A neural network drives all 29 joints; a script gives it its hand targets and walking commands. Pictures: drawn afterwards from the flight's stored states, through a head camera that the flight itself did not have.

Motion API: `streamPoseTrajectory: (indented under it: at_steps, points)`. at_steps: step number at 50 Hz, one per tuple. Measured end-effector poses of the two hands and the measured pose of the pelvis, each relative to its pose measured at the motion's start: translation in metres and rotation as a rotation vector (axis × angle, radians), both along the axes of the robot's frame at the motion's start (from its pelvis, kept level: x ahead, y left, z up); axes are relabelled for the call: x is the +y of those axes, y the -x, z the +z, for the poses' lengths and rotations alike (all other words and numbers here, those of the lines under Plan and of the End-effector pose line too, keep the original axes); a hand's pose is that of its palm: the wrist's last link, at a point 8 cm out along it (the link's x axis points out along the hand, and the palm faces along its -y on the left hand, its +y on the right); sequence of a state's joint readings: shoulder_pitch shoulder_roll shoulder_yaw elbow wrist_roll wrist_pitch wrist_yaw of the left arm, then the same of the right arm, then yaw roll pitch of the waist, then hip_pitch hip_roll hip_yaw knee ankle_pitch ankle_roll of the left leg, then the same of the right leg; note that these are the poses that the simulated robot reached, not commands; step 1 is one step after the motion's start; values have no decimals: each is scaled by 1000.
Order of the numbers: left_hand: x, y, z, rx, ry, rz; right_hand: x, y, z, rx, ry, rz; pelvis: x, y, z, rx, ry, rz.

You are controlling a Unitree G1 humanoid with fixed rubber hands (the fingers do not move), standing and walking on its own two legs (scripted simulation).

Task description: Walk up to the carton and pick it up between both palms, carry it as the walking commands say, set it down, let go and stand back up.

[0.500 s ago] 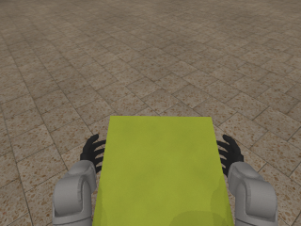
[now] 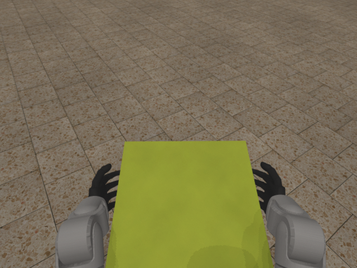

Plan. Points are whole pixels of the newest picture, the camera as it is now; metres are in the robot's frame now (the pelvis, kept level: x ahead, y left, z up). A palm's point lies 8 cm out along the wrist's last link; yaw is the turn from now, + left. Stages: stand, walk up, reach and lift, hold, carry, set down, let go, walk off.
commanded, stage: carry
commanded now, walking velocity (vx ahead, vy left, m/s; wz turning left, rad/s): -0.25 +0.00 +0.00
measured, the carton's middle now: (185, 218) +0.25 +0.01 +0.00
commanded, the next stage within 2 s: none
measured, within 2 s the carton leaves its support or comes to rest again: neither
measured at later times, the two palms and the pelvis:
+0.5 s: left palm out of the picture +0.06 +0.13 +0.09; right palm out of the picture +0.05 -0.21 +0.08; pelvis -0.20 -0.03 +0.00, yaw -1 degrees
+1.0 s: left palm out of the picture -0.13 +0.11 +0.08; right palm out of the picture -0.15 -0.23 +0.07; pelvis -0.39 -0.05 -0.01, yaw -2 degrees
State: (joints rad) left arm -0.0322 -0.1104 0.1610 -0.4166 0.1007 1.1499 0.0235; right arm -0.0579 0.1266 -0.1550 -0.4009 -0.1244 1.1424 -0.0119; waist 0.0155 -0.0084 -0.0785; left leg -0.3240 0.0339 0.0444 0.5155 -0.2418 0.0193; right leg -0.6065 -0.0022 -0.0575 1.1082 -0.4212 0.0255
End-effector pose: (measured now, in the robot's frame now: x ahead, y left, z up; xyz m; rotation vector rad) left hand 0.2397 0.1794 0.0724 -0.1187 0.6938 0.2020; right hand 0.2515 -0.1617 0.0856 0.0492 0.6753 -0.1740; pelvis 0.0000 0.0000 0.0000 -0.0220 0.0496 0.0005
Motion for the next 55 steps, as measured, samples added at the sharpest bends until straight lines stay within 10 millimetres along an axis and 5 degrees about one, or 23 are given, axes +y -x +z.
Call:
streamPoseTrajectory:
  at_steps: [6, 17, 24, 33, 39, 47, 55]
  points:
    - [-12, 34, 14, -51, -18, -18, -12, 40, 9, -50, -4, -10, -9, 44, -1, 12, 14, -17]
    - [-66, 118, 14, -2, -81, -95, -65, 151, -14, -2, -73, -92, -34, 136, 0, -4, -56, -35]
    - [-56, 170, 23, -52, -73, -64, -56, 193, -1, -53, -68, -63, -31, 189, -2, 13, -69, -27]
    - [-13, 265, -3, 5, -2, 11, -14, 262, -4, 4, 5, 14, -16, 264, -3, 1, -23, 12]
    - [-11, 306, 7, -30, 13, 24, -11, 301, 11, -29, 19, 25, -18, 307, 2, -10, 20, 14]
    - [-46, 348, 13, -48, -32, -40, -47, 364, 2, -47, -12, -32, -37, 367, -5, 15, 6, -20]
    - [-82, 413, 11, 8, -79, -93, -82, 446, -15, 10, -78, -96, -51, 433, 1, -1, -58, -31]
